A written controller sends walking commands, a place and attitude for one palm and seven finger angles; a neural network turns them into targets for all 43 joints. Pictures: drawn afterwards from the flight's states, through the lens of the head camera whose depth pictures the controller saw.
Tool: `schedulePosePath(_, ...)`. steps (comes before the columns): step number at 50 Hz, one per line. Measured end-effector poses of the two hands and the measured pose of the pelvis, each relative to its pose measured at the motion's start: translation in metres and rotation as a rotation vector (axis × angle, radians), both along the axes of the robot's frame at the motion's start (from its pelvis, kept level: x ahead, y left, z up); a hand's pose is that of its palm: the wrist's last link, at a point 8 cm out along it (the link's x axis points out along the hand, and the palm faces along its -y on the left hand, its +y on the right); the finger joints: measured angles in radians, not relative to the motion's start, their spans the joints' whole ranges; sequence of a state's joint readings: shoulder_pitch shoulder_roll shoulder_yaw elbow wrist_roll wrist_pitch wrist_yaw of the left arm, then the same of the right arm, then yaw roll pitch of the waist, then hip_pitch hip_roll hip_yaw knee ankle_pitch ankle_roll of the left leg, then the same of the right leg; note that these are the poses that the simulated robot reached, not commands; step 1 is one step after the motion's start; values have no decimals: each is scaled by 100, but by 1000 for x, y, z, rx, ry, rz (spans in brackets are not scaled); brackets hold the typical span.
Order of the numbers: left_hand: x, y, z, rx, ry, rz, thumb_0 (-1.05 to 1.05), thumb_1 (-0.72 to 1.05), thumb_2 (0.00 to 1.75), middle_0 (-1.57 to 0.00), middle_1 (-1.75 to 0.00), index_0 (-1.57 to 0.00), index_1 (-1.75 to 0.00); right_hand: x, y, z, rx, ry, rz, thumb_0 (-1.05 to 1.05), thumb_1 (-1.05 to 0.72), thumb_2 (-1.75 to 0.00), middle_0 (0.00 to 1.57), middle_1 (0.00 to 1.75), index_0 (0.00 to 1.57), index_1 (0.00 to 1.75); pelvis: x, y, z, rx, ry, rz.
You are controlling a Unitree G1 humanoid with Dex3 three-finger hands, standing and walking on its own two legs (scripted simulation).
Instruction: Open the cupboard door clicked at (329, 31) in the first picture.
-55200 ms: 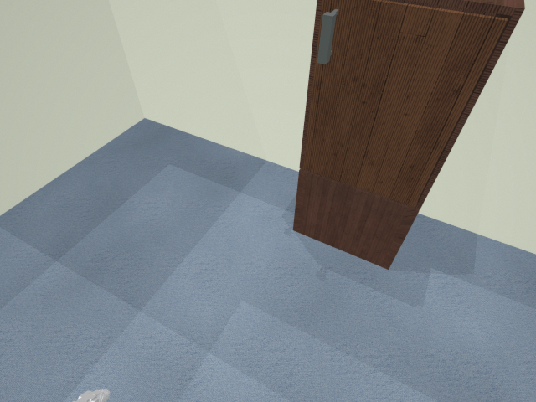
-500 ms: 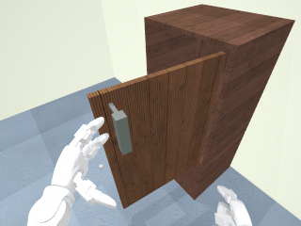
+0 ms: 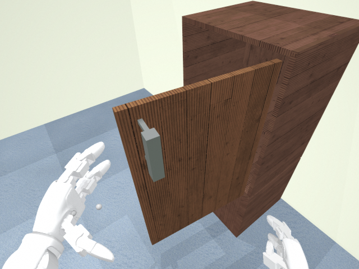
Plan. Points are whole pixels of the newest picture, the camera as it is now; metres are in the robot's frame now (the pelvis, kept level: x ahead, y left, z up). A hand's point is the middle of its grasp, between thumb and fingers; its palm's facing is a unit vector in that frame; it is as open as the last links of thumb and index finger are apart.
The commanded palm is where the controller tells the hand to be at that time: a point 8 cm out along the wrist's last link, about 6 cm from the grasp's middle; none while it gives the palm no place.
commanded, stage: draw the hand back to the body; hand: left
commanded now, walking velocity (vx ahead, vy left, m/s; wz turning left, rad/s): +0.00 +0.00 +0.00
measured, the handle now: (149, 149) +0.31 +0.10 +0.16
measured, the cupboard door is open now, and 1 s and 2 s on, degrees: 82 82 82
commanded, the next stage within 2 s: step back with the hand held close in 1.50 s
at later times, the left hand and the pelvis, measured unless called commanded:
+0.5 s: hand (72, 199) +0.18 +0.21 +0.16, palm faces +0.09 -0.97 -0.23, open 15.9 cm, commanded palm +0.15 +0.26 +0.17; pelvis -0.01 +0.02 +0.00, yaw +0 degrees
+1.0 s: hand (54, 182) +0.22 +0.26 +0.16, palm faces +0.38 -0.84 -0.38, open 10.6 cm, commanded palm +0.17 +0.31 +0.17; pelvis +0.02 +0.02 +0.01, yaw -2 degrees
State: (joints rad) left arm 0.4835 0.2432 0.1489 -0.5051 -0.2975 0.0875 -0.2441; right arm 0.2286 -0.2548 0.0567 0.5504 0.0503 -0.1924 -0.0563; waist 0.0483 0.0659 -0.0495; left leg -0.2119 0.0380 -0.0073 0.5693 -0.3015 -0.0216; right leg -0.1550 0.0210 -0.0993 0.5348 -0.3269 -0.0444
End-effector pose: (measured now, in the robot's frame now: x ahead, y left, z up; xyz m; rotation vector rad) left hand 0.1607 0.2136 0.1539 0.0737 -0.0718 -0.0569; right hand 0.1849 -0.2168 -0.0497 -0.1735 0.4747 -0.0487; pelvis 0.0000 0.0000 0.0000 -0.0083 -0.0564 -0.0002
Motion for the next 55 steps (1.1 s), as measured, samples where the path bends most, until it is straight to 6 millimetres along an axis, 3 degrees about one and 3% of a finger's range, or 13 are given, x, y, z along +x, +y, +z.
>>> schedulePosePath(11, -3, 19, 6, 25, -7, 16, -2, -50, 30, -15, -30, -15, -30, -3, 18, 4, 13, -24, 11, 2, -90, -90, 20, 29, 20, 30, -4, 10, 1, -3, -3, -2)
schedulePosePath(22, 0, 38, 7, 39, 3, 35, -2, -47, 31, -15, -30, -15, -30, -7, 21, 5, -6, -23, 8, 2, -90, -90, 20, 30, 20, 30, -6, 16, 2, -7, -3, 2)
schedulePosePath(24, -1, 41, 12, 125, -25, 101, -2, -44, 33, -16, -30, -16, -30, -7, 21, 5, -18, -19, 5, 2, -90, -90, 20, 30, 20, 30, -6, 17, 2, -7, -5, -5)
schedulePosePath(35, -12, 63, 8, 280, -38, 372, -1, -13, 46, -17, -30, -17, -30, -14, 23, -14, -39, 133, -6, 2, -90, -90, 20, 29, 20, 30, 0, 21, 7, -3, 0, -17)
schedulePosePath(42, 0, 74, 19, 328, -80, 423, -1, 11, 56, -18, -30, -18, -30, -9, 23, -22, -25, 180, -26, 2, -90, -90, 20, 30, 20, 30, 11, 22, 9, 2, -5, -22)
schedulePosePath(55, 20, 91, 19, 353, -69, 465, 0, 56, 76, -20, -30, -20, -30, 10, 10, -16, -35, 190, -59, 1, -90, -90, 20, 29, 20, 30, 25, 18, 10, 5, 1, -34)
